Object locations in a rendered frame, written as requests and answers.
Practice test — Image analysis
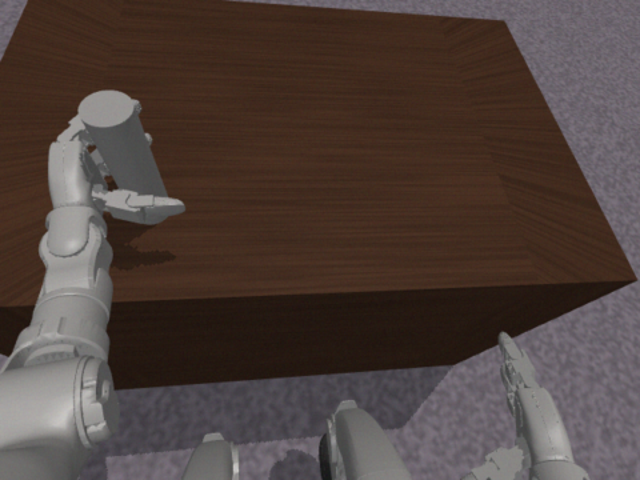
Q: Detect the left robot arm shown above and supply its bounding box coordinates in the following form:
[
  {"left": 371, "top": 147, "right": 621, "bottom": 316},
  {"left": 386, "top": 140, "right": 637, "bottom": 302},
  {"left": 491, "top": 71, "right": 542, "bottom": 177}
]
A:
[{"left": 0, "top": 205, "right": 120, "bottom": 480}]

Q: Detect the right robot hand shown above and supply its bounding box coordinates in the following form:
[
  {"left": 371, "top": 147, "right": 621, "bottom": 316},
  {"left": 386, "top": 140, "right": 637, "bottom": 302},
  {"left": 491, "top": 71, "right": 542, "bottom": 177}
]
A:
[{"left": 460, "top": 332, "right": 575, "bottom": 480}]

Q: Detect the left robot hand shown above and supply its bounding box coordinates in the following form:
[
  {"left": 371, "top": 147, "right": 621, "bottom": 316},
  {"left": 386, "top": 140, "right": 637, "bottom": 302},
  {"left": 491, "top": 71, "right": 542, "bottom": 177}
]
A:
[{"left": 48, "top": 99, "right": 185, "bottom": 224}]

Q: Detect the right robot arm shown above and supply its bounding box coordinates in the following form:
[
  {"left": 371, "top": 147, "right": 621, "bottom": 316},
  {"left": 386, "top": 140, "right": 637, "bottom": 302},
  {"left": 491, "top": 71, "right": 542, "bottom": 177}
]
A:
[{"left": 529, "top": 460, "right": 590, "bottom": 480}]

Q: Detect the can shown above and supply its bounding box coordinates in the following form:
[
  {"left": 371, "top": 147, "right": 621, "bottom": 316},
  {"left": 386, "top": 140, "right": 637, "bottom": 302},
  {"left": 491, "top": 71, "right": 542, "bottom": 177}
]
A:
[{"left": 78, "top": 90, "right": 168, "bottom": 225}]

